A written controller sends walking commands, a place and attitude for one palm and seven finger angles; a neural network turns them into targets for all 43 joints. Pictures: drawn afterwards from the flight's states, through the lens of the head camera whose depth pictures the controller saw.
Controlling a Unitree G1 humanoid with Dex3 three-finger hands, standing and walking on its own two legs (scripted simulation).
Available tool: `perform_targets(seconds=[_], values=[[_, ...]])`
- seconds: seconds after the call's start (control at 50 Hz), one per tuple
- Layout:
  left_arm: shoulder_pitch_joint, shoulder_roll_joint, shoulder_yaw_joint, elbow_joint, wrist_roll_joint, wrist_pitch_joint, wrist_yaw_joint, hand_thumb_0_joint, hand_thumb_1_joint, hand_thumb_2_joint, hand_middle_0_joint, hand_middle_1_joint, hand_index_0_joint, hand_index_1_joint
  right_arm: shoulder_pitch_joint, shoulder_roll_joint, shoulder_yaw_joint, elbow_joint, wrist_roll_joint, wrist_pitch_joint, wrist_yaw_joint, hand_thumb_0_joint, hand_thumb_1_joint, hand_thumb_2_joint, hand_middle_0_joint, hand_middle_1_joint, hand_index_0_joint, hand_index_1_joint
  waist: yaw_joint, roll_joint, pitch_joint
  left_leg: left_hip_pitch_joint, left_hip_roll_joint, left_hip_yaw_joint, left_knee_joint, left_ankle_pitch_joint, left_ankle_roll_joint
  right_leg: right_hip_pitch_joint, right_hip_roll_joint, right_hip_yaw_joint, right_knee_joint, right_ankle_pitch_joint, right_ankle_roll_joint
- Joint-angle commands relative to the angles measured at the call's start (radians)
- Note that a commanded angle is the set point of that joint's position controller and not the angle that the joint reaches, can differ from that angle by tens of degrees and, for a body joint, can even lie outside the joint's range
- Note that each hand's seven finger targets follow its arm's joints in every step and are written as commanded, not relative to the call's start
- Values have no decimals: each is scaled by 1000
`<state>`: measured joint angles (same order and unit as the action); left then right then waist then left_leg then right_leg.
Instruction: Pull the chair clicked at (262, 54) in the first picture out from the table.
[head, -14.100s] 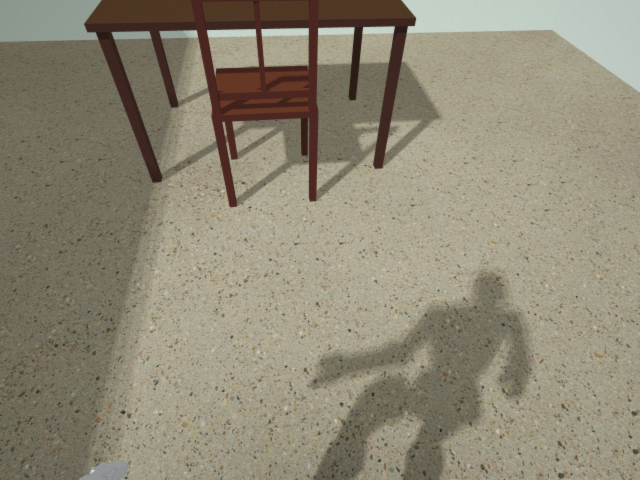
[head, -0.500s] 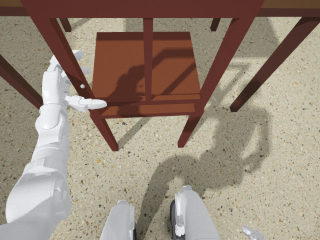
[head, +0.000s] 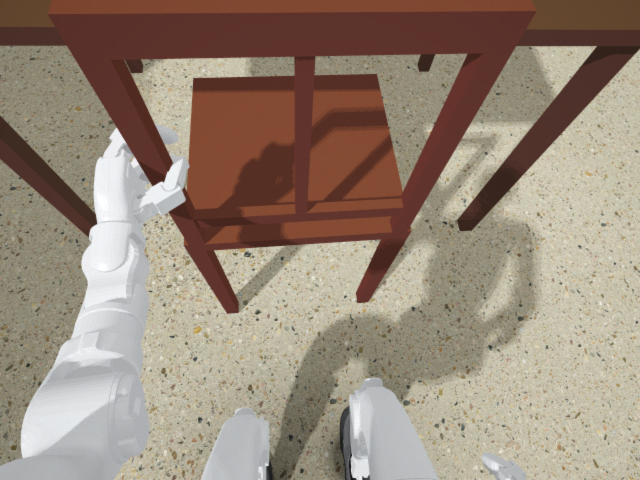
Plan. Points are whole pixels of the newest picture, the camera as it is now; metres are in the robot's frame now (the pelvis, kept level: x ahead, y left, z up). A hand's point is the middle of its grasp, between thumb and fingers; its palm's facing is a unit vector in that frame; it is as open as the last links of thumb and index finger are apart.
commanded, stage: hook a spindle and tug to test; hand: left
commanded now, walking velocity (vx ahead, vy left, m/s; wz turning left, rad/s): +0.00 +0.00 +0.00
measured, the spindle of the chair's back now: (302, 149) +0.50 +0.00 +0.05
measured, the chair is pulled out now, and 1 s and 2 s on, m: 0.01 0.04 0.09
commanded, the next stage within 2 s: step backward, pulling the chair out in 0.50 s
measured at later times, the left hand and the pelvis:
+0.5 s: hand (172, 204) +0.44 +0.16 +0.03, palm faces +0.03 -1.00 -0.03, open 6.1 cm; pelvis +0.00 +0.00 +0.00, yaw +0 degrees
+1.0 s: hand (175, 206) +0.43 +0.15 +0.04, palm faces +0.04 -0.99 -0.16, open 6.0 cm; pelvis +0.01 +0.01 +0.09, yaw -2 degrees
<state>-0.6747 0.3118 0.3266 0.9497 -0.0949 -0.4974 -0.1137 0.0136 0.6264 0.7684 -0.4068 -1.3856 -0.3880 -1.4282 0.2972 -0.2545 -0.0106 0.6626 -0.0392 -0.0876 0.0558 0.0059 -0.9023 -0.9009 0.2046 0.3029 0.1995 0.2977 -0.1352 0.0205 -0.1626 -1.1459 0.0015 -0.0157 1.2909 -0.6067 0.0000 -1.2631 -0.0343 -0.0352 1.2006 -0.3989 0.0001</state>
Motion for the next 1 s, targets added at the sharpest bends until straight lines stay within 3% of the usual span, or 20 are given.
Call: perform_targets(seconds=[0.0,0.1,0.28,0.32,0.4,0.48,0.54,0.58,0.6,0.62,0.64,0.66,0.68,0.7,0.74,0.76,0.82,0.86,0.92,0.98], values=[[-275,186,-1,-239,17,-88,-25,0,900,900,-500,-1450,-500,-1450,119,-163,-57,-68,3,-20,-9,0,-900,-900,200,300,200,300,15,46,-497,155,-29,2,-188,382,-10,494,42,7,-90,267,-26],[-254,136,-42,-285,19,-89,-19,0,900,900,-500,-1450,-500,-1450,105,-159,-61,-77,6,-20,-9,0,-900,-900,200,300,200,300,14,68,-493,192,-25,-2,-194,397,-20,462,42,-2,-88,249,-28],[-164,173,-3,-319,9,-68,-23,0,900,900,-500,-1450,-500,-1450,88,-152,-56,-89,11,-24,-20,0,-900,-900,200,300,200,300,33,31,-494,131,-32,15,-192,370,-5,542,37,18,-94,282,-26],[-147,145,-21,-334,5,-65,-29,0,900,900,-500,-1450,-500,-1450,78,-146,-55,-91,12,-26,-21,0,-900,-900,200,300,200,300,37,44,-495,143,-32,17,-192,376,-7,538,36,17,-93,286,-24],[-95,157,-6,-345,-9,-53,-36,0,900,900,-500,-1450,-500,-1450,66,-145,-53,-102,17,-30,-24,0,-900,-900,200,300,200,300,45,29,-471,117,-33,23,-196,345,-3,556,35,24,-105,272,-22],[-154,175,7,-335,-12,-55,-37,0,900,900,-500,-1450,-500,-1450,58,-148,-48,-96,17,-38,-34,0,-900,-900,200,300,200,300,27,12,-433,82,-35,22,-190,285,4,536,34,32,-112,217,-18],[-127,192,26,-318,-12,-61,-44,0,900,900,-500,-1450,-500,-1450,56,-148,-48,-97,18,-44,-39,0,-900,-900,200,300,200,300,38,-1,-447,79,-37,23,-185,283,4,544,32,36,-107,216,-18],[-247,181,-7,-394,-15,-71,-46,0,900,900,-500,-1450,-500,-1450,57,-149,-46,-96,16,-53,-43,0,-900,-900,200,300,200,300,19,70,-486,134,-35,18,-184,322,1,518,32,29,-97,240,-20],[-378,413,11,-490,84,45,69,0,900,900,-500,-1450,-500,-1450,64,-149,-62,-143,70,41,-73,0,-900,-900,200,300,200,300,64,107,-585,399,-13,59,-351,275,13,783,-44,150,-308,188,-20],[-376,338,-36,-504,79,114,118,0,900,900,-500,-1450,-500,-1450,90,-136,-64,-170,82,69,-97,0,-900,-900,200,300,200,300,29,95,-528,436,-21,59,-397,269,27,820,-25,125,-373,257,-10],[-326,290,-63,-501,74,155,139,0,900,900,-500,-1450,-500,-1450,93,-133,-63,-174,85,77,-113,0,-900,-900,200,300,200,300,22,62,-487,436,-16,44,-422,287,25,820,-24,101,-378,319,-6],[-260,263,-80,-454,74,196,157,0,900,900,-500,-1450,-500,-1450,55,-131,-57,-174,94,92,-123,0,-900,-900,200,300,200,300,28,84,-462,421,-9,41,-435,291,21,803,-32,100,-373,336,-7],[-200,225,-106,-398,78,228,170,0,900,900,-500,-1450,-500,-1450,45,-135,-53,-176,97,109,-133,0,-900,-900,200,300,200,300,26,32,-426,438,4,16,-464,244,18,770,-28,81,-393,274,-3],[-134,207,-111,-325,83,257,186,0,900,900,-500,-1450,-500,-1450,43,-133,-48,-161,100,125,-142,0,-900,-900,200,300,200,300,28,7,-373,423,9,9,-484,261,21,786,-30,78,-396,313,-1],[-102,193,-127,-290,86,286,209,0,900,900,-500,-1450,-500,-1450,47,-137,-42,-151,97,152,-153,0,-900,-900,200,300,200,300,24,-16,-365,457,23,-6,-530,342,15,847,-40,72,-414,442,4],[-118,198,-127,-277,85,290,216,0,900,900,-500,-1450,-500,-1450,47,-143,-41,-148,97,162,-159,0,-900,-900,200,300,200,300,21,-21,-355,487,32,-13,-554,382,12,860,-40,66,-429,483,6],[-160,192,-133,-232,87,275,231,0,900,900,-500,-1450,-500,-1450,55,-150,-44,-124,88,175,-172,0,-900,-900,200,300,200,300,22,52,-332,593,65,-29,-597,592,2,850,-29,50,-472,582,15],[-162,167,-161,-199,92,272,228,0,900,900,-500,-1450,-500,-1450,60,-151,-49,-108,82,182,-172,0,-900,-900,200,300,200,300,26,119,-319,667,89,-43,-615,722,-6,822,-12,42,-501,571,18],[-168,143,-177,-164,93,261,220,0,900,900,-500,-1450,-500,-1450,72,-151,-59,-87,73,187,-173,0,-900,-900,200,300,200,300,30,158,-327,760,114,-57,-627,887,-16,810,7,36,-536,579,19],[-161,137,-181,-153,92,250,211,0,900,900,-500,-1450,-500,-1450,65,-152,-68,-77,70,191,-173,0,-900,-900,200,300,200,300,37,168,-324,805,130,-66,-652,944,-21,812,23,31,-562,549,18]])
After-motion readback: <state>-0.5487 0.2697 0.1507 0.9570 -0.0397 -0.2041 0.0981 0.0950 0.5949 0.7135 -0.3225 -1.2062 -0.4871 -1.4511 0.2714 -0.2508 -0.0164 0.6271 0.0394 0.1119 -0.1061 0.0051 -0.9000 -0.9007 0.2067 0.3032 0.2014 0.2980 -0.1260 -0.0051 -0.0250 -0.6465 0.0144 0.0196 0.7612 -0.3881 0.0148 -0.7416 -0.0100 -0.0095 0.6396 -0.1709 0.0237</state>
